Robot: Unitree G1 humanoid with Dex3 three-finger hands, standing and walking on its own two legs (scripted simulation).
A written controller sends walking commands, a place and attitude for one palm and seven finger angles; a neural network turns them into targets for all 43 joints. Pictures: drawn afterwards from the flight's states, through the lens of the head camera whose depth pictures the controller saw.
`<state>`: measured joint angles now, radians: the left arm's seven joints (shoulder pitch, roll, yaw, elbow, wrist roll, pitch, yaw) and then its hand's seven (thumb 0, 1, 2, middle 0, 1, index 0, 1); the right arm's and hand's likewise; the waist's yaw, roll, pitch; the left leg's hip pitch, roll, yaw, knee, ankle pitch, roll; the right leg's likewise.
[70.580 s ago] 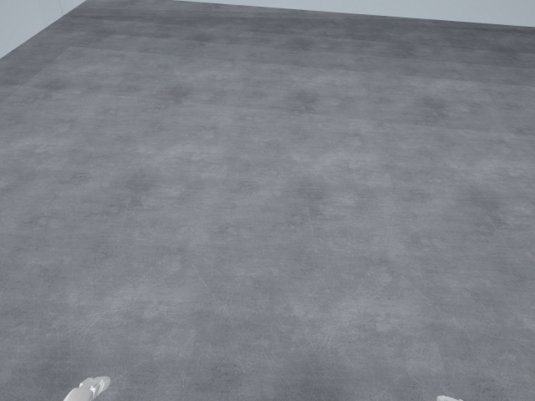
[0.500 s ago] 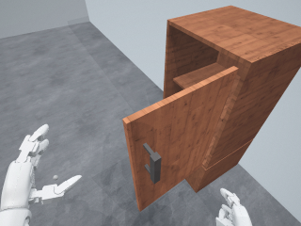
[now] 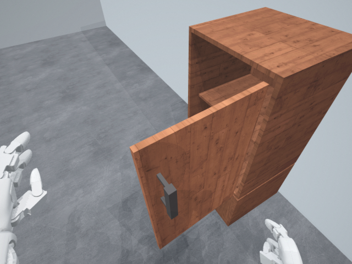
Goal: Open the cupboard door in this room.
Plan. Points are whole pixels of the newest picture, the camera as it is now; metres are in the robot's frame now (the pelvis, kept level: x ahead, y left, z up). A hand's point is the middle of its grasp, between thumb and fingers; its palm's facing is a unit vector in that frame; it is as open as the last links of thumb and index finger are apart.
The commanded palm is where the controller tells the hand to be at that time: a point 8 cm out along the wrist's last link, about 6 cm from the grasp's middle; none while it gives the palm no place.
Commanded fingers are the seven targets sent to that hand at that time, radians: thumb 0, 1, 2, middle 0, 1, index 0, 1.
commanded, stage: draw the hand back to the body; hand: left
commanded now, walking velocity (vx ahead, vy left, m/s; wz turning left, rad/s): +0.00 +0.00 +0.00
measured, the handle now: (166, 196) +0.28 +0.07 +0.00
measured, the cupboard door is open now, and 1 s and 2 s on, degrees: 94 94 94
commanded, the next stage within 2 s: step back with the hand held close in 0.16 s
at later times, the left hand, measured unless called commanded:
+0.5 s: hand (44, 194) +0.18 +0.26 +0.15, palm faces +0.38 -0.79 -0.48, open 7.4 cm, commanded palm +0.12 +0.29 +0.18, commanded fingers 0.00 0.90 0.90 -0.20 -0.30 -0.20 -0.30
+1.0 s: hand out of the picture +0.08 +0.30 +0.15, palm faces +0.46 -0.75 -0.48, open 7.4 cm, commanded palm +0.01 +0.33 +0.18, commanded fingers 0.00 0.90 0.90 -0.20 -0.30 -0.20 -0.30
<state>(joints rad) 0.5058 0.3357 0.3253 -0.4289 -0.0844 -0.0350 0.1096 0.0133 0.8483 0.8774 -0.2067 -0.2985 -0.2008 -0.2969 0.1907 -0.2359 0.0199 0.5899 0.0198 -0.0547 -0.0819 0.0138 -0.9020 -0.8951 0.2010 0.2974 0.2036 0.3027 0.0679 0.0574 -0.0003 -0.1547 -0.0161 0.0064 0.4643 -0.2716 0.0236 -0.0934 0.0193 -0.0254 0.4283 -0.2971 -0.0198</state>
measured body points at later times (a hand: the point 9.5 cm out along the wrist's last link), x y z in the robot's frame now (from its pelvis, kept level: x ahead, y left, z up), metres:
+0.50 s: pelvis -0.02 -0.01 +0.00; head +0.00 -0.02 +0.45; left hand +0.16 +0.30 +0.17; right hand +0.17 -0.25 -0.09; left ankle -0.01 +0.10 -0.74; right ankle -0.04 -0.11 -0.74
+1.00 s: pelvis -0.11 +0.02 -0.02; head -0.10 +0.04 +0.43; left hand +0.05 +0.34 +0.17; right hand +0.07 -0.21 -0.09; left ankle -0.01 +0.11 -0.74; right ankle -0.04 -0.10 -0.74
